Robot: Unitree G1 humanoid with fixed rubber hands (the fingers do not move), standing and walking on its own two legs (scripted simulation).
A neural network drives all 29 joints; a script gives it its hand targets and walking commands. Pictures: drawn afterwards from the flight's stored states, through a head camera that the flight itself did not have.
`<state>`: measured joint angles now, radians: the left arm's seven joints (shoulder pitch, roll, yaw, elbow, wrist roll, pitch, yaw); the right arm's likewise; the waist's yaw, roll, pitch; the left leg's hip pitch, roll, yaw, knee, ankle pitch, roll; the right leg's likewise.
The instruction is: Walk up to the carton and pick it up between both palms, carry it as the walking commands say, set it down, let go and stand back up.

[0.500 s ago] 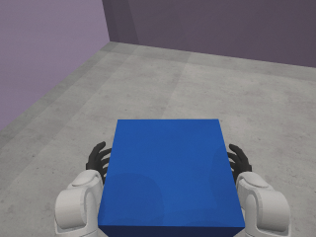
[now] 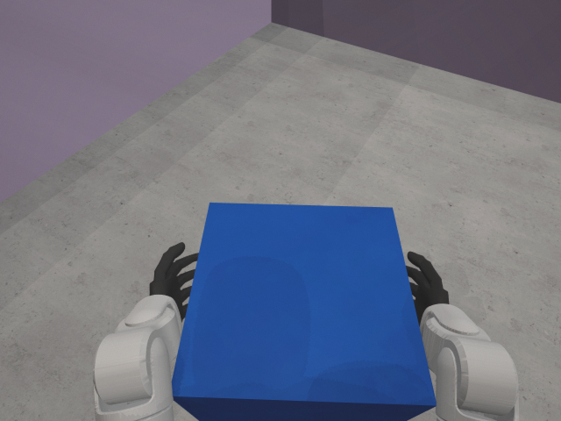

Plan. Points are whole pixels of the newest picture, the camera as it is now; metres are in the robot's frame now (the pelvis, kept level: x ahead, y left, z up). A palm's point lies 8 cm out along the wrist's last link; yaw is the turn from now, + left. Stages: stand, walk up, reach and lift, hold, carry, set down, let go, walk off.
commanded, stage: carry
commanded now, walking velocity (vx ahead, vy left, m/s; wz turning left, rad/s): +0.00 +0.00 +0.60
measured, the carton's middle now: (295, 332) +0.26 +0.01 -0.01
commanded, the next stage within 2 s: none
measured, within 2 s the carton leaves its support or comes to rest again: neither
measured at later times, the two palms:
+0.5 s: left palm (37, 383) +0.16 +0.28 +0.08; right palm (334, 320) +0.25 -0.03 +0.07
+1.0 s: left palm out of the picture +0.10 +0.37 +0.07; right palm (234, 307) +0.26 +0.09 +0.06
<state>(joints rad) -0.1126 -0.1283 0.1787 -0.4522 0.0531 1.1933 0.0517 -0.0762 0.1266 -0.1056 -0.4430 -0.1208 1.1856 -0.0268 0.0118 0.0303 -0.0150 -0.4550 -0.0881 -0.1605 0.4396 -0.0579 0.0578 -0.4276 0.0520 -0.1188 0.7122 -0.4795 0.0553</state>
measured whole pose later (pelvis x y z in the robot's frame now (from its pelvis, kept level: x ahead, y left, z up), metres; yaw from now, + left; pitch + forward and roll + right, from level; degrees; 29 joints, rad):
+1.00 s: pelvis -0.04 +0.09 +0.00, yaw +30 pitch +6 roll -1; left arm -0.11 -0.13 0.19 -0.46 0.05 1.17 0.05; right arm -0.08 0.13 -0.09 -0.45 -0.12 1.17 -0.03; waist 0.01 0.01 -0.01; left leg -0.37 -0.09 -0.18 0.55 -0.26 0.03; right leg -0.43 0.03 -0.12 0.64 -0.38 0.05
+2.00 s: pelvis -0.11 +0.16 -0.01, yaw +58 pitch +5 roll +0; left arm -0.10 -0.13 0.18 -0.47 0.04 1.17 0.05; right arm -0.07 0.13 -0.09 -0.46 -0.12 1.18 -0.03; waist 0.01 0.02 -0.01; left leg -0.40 -0.13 -0.19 0.56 -0.23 0.03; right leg -0.37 0.01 -0.12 0.54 -0.30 0.02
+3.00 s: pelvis -0.21 +0.15 -0.01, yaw +89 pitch +4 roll +2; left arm -0.10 -0.13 0.18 -0.46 0.05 1.17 0.04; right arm -0.07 0.12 -0.09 -0.47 -0.12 1.18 -0.04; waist 0.00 0.01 0.01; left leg -0.50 -0.12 -0.12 0.80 -0.37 0.01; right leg -0.38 -0.03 -0.15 0.57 -0.23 -0.07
